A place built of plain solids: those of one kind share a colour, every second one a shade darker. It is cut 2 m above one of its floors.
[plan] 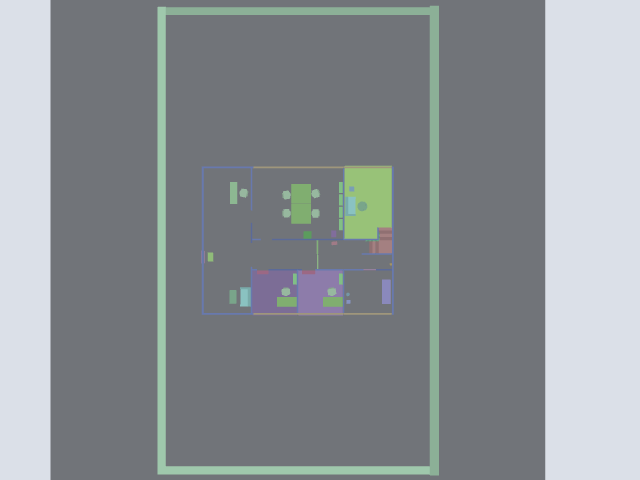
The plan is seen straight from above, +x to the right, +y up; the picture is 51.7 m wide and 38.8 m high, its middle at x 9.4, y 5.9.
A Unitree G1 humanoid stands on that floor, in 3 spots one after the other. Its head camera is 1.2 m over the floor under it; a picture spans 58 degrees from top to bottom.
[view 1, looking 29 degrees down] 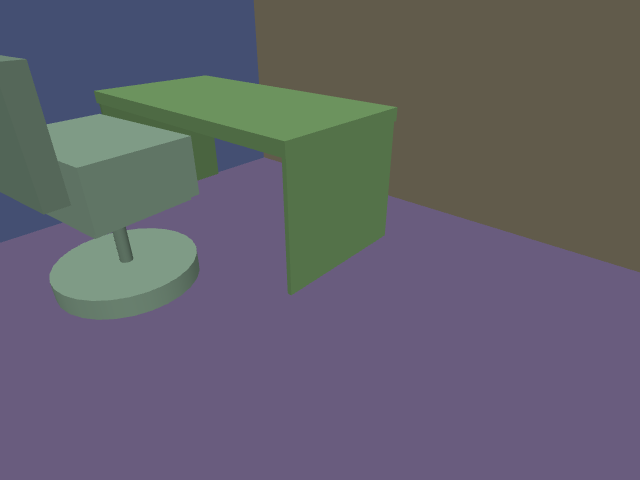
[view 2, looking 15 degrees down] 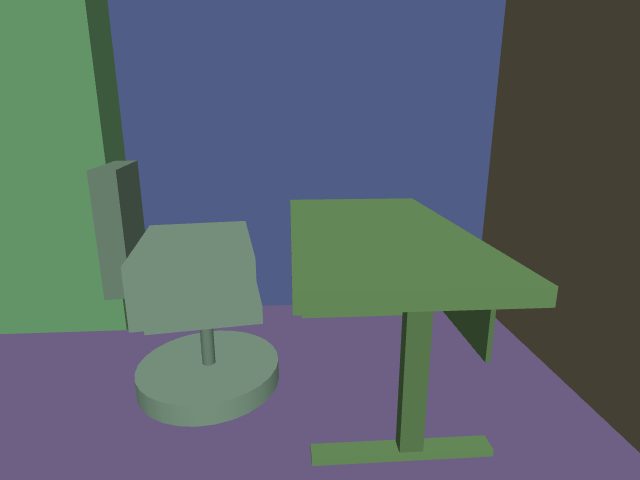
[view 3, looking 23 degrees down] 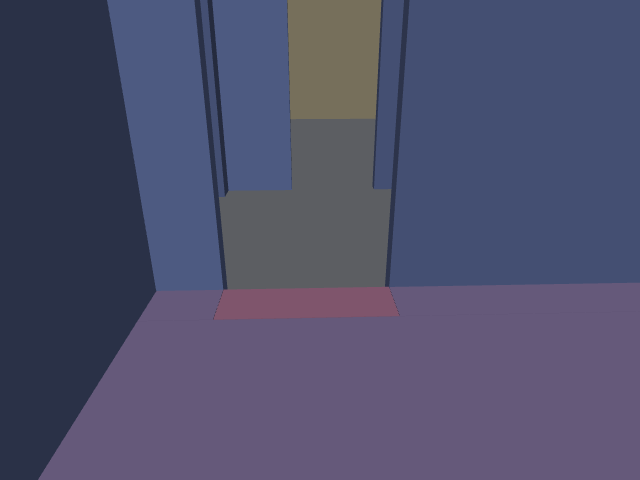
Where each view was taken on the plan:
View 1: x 4.77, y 2.44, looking -49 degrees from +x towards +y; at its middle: desk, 2.04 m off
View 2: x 8.49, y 1.30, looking -4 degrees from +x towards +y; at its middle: desk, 1.82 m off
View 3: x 4.77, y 1.30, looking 88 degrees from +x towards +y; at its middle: ground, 3.45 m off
